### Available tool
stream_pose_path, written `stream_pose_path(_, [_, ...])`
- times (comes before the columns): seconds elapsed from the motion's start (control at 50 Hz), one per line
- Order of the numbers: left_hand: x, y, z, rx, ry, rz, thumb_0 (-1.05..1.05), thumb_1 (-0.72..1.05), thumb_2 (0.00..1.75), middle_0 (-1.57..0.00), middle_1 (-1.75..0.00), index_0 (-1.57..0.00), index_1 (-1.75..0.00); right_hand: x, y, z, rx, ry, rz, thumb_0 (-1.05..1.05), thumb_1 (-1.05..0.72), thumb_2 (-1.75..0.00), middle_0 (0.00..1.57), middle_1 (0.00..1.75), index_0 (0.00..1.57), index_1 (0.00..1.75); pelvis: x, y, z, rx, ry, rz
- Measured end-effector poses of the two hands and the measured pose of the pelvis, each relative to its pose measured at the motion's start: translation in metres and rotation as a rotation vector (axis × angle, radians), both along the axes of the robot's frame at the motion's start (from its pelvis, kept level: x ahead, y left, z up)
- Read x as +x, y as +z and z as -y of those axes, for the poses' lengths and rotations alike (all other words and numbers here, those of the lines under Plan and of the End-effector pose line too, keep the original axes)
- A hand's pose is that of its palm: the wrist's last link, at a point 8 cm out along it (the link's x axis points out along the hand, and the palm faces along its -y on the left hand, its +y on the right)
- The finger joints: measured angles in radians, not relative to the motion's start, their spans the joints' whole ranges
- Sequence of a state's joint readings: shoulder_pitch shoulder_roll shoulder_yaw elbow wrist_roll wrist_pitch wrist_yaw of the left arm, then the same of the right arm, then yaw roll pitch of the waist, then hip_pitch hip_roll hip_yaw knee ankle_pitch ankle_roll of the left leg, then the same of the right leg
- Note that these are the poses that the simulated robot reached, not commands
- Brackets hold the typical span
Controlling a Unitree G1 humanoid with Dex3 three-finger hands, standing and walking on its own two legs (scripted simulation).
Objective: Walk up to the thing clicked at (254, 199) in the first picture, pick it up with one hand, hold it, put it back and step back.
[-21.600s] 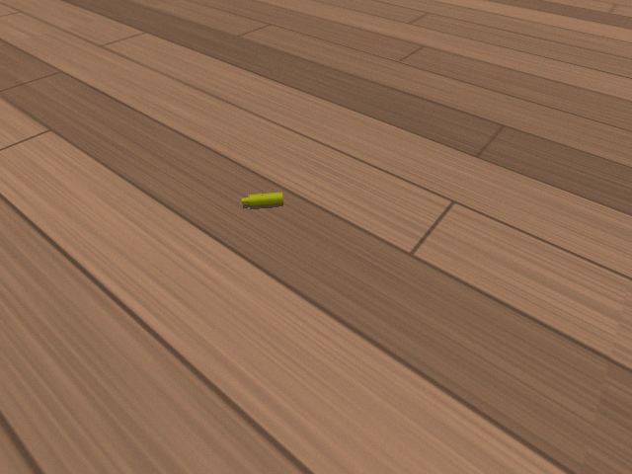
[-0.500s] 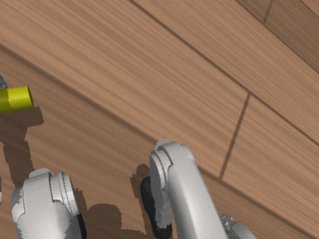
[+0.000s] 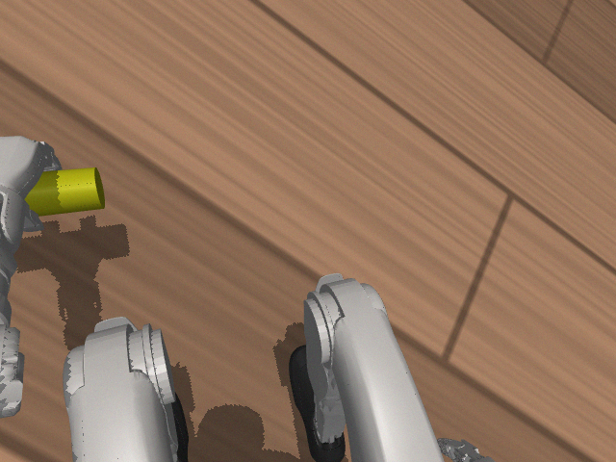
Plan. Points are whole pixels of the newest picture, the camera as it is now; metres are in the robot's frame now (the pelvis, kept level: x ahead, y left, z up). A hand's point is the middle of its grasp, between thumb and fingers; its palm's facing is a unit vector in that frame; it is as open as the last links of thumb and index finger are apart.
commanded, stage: lift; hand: left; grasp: from above
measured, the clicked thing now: (12, 196) +0.50 +0.30 -0.18
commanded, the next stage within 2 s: hold in 1.54 s
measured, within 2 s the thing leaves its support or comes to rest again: neither
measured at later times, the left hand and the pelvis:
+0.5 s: hand out of the picture +0.40 +0.29 -0.01, palm faces -0.47 -0.10 -0.88, open 8.5 cm; pelvis +0.00 +0.00 +0.10, yaw +4 degrees
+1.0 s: hand out of the picture +0.33 +0.27 +0.20, palm faces -0.49 -0.12 -0.86, open 8.5 cm; pelvis +0.02 +0.01 +0.29, yaw +7 degrees
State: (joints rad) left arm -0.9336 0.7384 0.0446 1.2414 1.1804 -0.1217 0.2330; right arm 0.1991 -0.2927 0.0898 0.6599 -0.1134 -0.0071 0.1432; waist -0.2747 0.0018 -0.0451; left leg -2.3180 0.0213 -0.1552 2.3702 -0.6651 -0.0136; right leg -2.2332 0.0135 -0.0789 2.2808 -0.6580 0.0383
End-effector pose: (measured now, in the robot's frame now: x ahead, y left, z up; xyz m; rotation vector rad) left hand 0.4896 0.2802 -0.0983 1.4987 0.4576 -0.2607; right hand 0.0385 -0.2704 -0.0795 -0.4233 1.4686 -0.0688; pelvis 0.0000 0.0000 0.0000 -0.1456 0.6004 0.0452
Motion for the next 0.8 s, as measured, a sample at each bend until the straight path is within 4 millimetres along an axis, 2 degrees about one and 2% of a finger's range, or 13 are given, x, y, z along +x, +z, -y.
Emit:
stream_pose_path(0.2, [-0.024,0.049,-0.013,-0.005,0.021,-0.062,0.02,0.25,0.22,-0.84,-0.37,-0.88,-0.32,0.016,0.02,-0.004,0.003,-0.04,0.042,0.0,-0.91,-0.9,0.21,0.3,0.2,0.3,0.0,0.032,-0.003,0.014,0.021,-0.019])
stream_pose_path(0.42, [-0.065,0.114,-0.019,-0.031,-0.004,-0.052,0.01,0.24,0.25,-0.84,-0.38,-0.87,-0.32,0.052,0.056,-0.006,0.011,-0.032,0.149,0.0,-0.91,-0.9,0.21,0.3,0.2,0.3,-0.003,0.078,-0.004,0.033,0.04,-0.009])
stream_pose_path(0.52, [-0.084,0.155,-0.015,-0.04,-0.01,-0.028,0.01,0.23,0.26,-0.84,-0.39,-0.87,-0.34,0.072,0.084,-0.009,0.017,-0.033,0.213,0.0,-0.9,-0.9,0.21,0.3,0.2,0.3,-0.002,0.109,-0.003,0.046,0.046,0.012])
stream_pose_path(0.64, [-0.099,0.211,-0.011,-0.04,-0.001,0.0,0.01,0.22,0.3,-0.83,-0.4,-0.86,-0.36,0.091,0.127,-0.014,0.025,-0.039,0.283,0.0,-0.9,-0.9,0.21,0.3,0.2,0.3,0.002,0.152,-0.003,0.06,0.054,0.053])
stream_pose_path(0.8, [-0.12,0.287,-0.005,-0.04,0.035,-0.015,0.01,0.21,0.34,-0.82,-0.41,-0.85,-0.37,0.1,0.192,-0.021,0.048,-0.076,0.339,0.0,-0.89,-0.9,0.21,0.3,0.2,0.3,0.009,0.219,-0.005,0.082,0.06,0.133])
